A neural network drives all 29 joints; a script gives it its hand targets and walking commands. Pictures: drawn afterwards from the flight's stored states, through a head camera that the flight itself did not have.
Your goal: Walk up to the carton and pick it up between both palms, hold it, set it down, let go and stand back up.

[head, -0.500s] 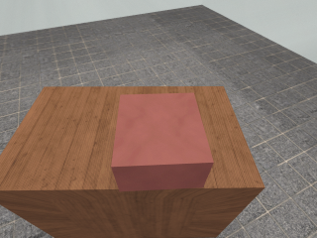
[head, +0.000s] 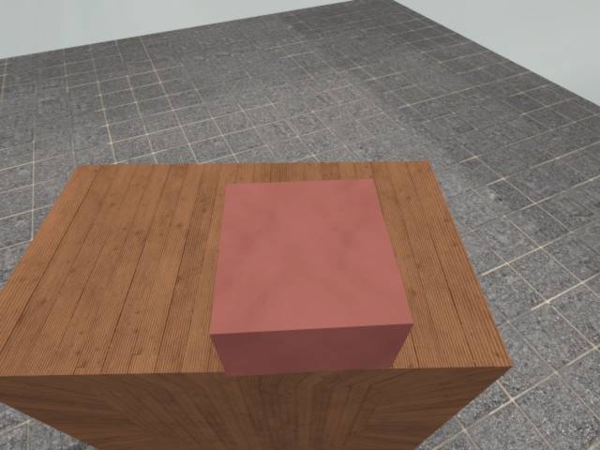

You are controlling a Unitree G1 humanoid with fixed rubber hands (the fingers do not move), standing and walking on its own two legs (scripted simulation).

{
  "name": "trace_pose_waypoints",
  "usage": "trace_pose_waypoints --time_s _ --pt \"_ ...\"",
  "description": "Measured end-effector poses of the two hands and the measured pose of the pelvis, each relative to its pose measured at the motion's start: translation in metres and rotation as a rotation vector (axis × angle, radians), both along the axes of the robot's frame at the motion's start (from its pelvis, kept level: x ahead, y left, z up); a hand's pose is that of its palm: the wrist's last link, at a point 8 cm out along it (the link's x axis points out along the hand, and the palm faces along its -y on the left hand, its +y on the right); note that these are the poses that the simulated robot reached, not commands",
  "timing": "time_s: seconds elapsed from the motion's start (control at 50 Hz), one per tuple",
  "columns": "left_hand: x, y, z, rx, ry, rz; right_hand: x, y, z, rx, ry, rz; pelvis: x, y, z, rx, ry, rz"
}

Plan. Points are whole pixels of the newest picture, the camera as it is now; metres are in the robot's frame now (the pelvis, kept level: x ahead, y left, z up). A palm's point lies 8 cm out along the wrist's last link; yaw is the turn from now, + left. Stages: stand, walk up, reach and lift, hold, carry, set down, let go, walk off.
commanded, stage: stand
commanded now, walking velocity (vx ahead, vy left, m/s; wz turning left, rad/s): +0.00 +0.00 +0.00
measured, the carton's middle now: (304, 270) +0.40 +0.01 -0.03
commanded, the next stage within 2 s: none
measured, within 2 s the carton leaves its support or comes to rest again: neither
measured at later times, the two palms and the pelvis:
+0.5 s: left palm out of the picture -0.01 +0.20 -0.15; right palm out of the picture -0.03 -0.23 -0.14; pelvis +0.00 -0.02 +0.00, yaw +1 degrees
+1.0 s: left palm out of the picture -0.03 +0.18 -0.15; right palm out of the picture -0.04 -0.24 -0.14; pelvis -0.01 -0.04 +0.00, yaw +1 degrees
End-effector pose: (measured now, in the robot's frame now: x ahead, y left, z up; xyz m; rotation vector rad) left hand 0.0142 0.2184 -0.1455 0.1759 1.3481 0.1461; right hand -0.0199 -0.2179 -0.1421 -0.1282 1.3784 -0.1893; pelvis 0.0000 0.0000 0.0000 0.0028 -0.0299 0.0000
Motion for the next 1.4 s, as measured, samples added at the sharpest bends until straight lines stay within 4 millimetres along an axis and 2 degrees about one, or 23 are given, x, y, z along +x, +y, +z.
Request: trace_pose_waypoints --time_s 0.26,0.76,1.18,1.4 --pt "0.002 -0.011 0.0 -0.008 -0.001 0.004 -0.001 -0.007 -0.001 0.006 0.013 0.014 0.002 -0.009 0.001 0.0 -0.008 0.009" --pt "-0.042 -0.033 -0.001 -0.021 0.084 0.033 -0.013 -0.022 -0.001 0.015 0.054 0.033 -0.007 -0.028 0.003 -0.001 -0.006 0.018" --pt "-0.042 -0.047 0.0 -0.023 0.051 0.038 -0.022 -0.03 -0.003 0.027 0.061 0.031 -0.012 -0.041 0.003 -0.001 -0.012 0.02" --pt "-0.051 -0.053 0.001 -0.018 0.064 0.051 -0.032 -0.037 -0.004 0.03 0.083 0.028 -0.015 -0.048 0.002 0.0 -0.012 0.02"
